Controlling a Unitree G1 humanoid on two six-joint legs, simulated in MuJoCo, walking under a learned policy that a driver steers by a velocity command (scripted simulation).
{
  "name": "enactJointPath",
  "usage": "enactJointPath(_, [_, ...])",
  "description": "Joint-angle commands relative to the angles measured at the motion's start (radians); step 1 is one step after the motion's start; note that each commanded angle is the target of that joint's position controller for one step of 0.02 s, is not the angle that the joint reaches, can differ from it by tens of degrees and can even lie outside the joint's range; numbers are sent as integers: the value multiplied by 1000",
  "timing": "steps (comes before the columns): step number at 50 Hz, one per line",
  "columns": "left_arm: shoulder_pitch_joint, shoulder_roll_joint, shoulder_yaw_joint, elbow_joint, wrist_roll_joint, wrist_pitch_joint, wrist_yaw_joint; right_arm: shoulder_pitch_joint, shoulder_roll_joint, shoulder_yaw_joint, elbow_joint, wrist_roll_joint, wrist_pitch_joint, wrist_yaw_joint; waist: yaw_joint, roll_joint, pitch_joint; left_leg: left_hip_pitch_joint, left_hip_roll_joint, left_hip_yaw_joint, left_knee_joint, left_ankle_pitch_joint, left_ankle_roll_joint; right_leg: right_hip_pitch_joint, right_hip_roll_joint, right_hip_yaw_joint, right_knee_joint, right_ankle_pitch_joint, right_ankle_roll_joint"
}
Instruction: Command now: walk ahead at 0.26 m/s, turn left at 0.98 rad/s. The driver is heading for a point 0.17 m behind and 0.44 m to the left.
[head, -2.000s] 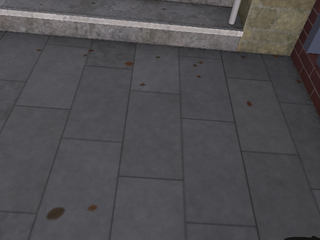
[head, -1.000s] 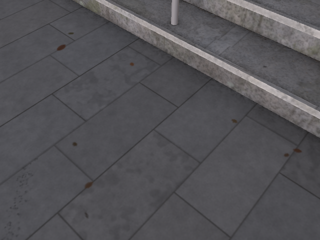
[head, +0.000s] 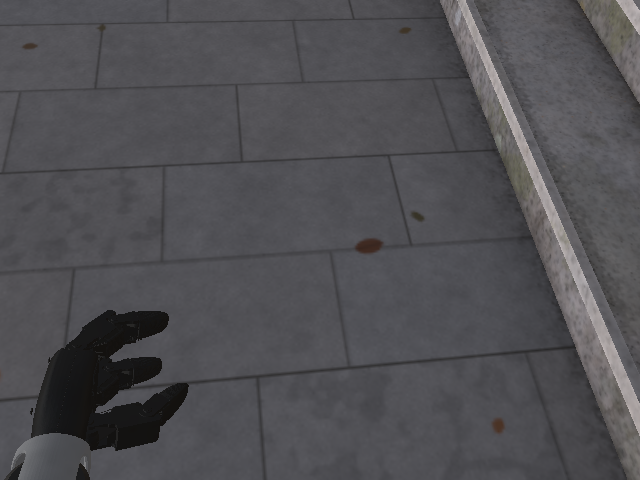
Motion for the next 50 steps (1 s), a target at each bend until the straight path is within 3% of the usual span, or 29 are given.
enactJointPath(1, [70, 84, 45, -49, -23, 4, -2, -41, -117, -38, -74, -1, 11, -20, 83, 136, -180, -231, 61, -159, 53, 481, -92, 489, 155, -136, -157, 186, -2])
enactJointPath(3, [276, 116, 65, -5, 1, 5, 13, -118, -81, -25, -119, -9, 3, -9, 208, 138, -301, -227, 14, -98, 380, 326, -162, 755, 31, -69, -277, 423, -67])
enactJointPath(4, [383, 136, 57, 7, 18, 16, 24, -71, 19, 8, -145, -52, 9, -2, 201, -3, -456, -364, -32, -16, 677, -393, -173, 1013, -251, 157, -101, 829, -164])
enactJointPath(5, [401, 138, 44, -12, 62, 23, 17, 134, -26, 8, -157, -42, 3, 18, 109, -172, -612, -419, -23, -89, 969, -557, -201, 1101, -513, 471, -48, 1125, -355])
enactJointPath(6, [280, 185, 66, -13, 30, 32, 9, 193, -145, -10, -163, -10, 14, 42, 44, -221, -627, -523, 88, -45, 1157, -398, -237, 1068, -611, 612, -97, 726, -483])
enactJointPath(8, [155, 50, 32, -65, 26, 63, 34, -47, -221, -33, -171, -12, 52, 28, 104, 11, -381, -562, 200, 77, 1098, -158, -255, 752, -380, 322, -220, 96, -374])
enactJointPath(10, [114, 78, 29, -37, 22, 88, 39, -96, -166, -24, -206, -13, 77, 12, 64, 29, -181, -465, 232, 125, 922, -121, -244, 449, -255, 111, -294, 73, -306])
enactJointPath(11, [126, 96, 38, -13, 24, 88, 37, -98, -116, -11, -215, -12, 73, 10, 62, 0, -151, -423, 243, 156, 812, -118, -234, 389, -217, 23, -316, 122, -290])
enactJointPath(13, [160, 134, 58, 26, 28, 85, 28, -117, -64, 6, -225, -10, 57, 6, 80, -63, -188, -400, 263, 195, 664, -107, -232, 431, -229, -53, -330, 273, -314])
enactJointPath(16, [146, 158, 73, 43, 20, 93, 24, -131, -92, 3, -217, -13, 56, 18, 82, -82, -265, -314, 308, 196, 506, -4, -211, 474, -298, -92, -335, 227, -325])
enactJointPath(20, [131, 202, 91, 68, -9, 102, 16, -145, -145, -21, -208, -14, 73, 45, 72, -130, -242, -150, 289, 270, 309, 34, -158, 397, -314, -177, -371, -167, -265])
enactJointPath(22, [122, 212, 98, 79, -35, 101, 17, -40, -168, -40, -160, -11, 70, 60, 15, -139, -243, 7, 259, 331, 197, 14, -107, 309, -310, -195, -368, -496, -209])
enactJointPath(23, [117, 181, 91, 82, -31, 103, 21, 75, -177, -52, -96, -7, 66, 60, -24, -96, -244, 133, 224, 355, 171, -33, -78, 225, -271, -236, -283, -618, -173])
enactJointPath(24, [90, 130, 80, 81, -18, 109, 18, 209, -186, -65, -27, 4, 57, 54, -79, 38, -194, 253, 234, 271, 90, -142, -17, 70, -196, -312, -40, -707, -123])
enactJointPath(25, [60, 14, 49, 69, -10, 109, -1, 256, -243, -66, -18, -4, 33, 48, -64, 303, -58, 253, 425, -153, -95, -460, 99, -212, -75, -359, 449, -658, -66])
enactJointPath(26, [-3, 63, 56, -13, -41, 72, -11, 114, -292, -54, -108, -31, -17, 59, -21, 312, -24, 176, 548, -634, -376, -757, 241, -421, 2, -115, 509, -556, -84])
enactJointPath(27, [-43, 163, 79, -23, -57, 36, -18, -2, -258, -41, -141, -41, -50, 56, 16, 205, 28, 138, 567, -601, -439, -682, 210, -420, -29, -68, 505, -411, -107])
enactJointPath(28, [-6, 187, 88, -3, -37, 17, -20, -40, -238, -32, -145, -30, -64, 51, 56, 195, 6, 134, 538, -523, -413, -548, 173, -371, -40, -58, 447, -301, -110])
enactJointPath(29, [41, 180, 92, 36, -14, 10, -16, -50, -220, -25, -143, -22, -62, 45, 80, 159, -16, 113, 496, -423, -376, -431, 133, -279, -54, -61, 395, -221, -95])
enactJointPath(30, [164, 142, 62, 96, 104, 73, -42, -65, -248, -30, -128, -85, -36, 52, 98, 250, -39, 15, 365, -249, -385, -296, 66, -124, -62, -151, 376, -142, -52])
enactJointPath(34, [105, 125, 57, 79, 43, 139, -59, 64, -181, -13, -82, -61, -32, 76, 49, 163, -41, -12, 310, -203, -374, -191, 77, -23, -39, -188, 324, -91, 15])
enactJointPath(41, [-37, 109, 40, 30, 25, 108, -69, 158, -171, -10, -36, -60, -62, 50, -33, 195, -10, 137, 368, -230, -359, -85, 91, 32, -44, -187, 4, -63, -19])
enactJointPath(43, [7, 119, 41, 29, 25, 99, -66, 132, -181, -11, -29, -61, -69, 44, -4, 199, 4, 131, 397, -237, -355, -2, 82, 131, -48, -195, -54, -119, -60])
enactJointPath(45, [193, 146, 55, 73, 27, 86, -45, 85, -200, -10, -21, -63, -76, 44, 103, 179, -48, 74, 379, -180, -207, 419, 53, 396, 7, -239, -109, -196, -103])
enactJointPath(46, [407, 191, 74, 136, 33, 75, -24, 65, -187, -7, -15, -65, -80, 47, 208, 90, -160, -21, 302, -90, 75, 602, 26, 669, -3, -212, -101, -222, -132])
enactJointPath(47, [625, 296, 95, 166, 52, 69, -3, 64, -127, 12, -43, -53, -90, 51, 296, -109, -323, -240, 209, 9, 458, 457, -6, 954, -201, 61, -161, -600, -182])
enactJointPath(48, [651, 368, 107, 192, 62, 67, -11, 81, -40, 34, -79, -35, -104, 52, 242, -412, -328, -530, 49, 56, 701, -160, -43, 1041, -374, 588, -407, -881, -237])
enactJointPath(49, [522, 234, 77, 177, 52, 69, -22, 10, -79, 37, -56, -59, -100, 45, 189, -183, -154, -625, 116, 15, 796, -70, -18, 896, -380, 606, -408, -815, -242])
enactJointPath(50, [489, 175, 65, 175, 44, 63, -25, -18, -109, 30, -41, -74, -99, 56, 164, -37, -95, -603, 167, 38, 778, 9, -17, 805, -356, 442, -385, -673, -256])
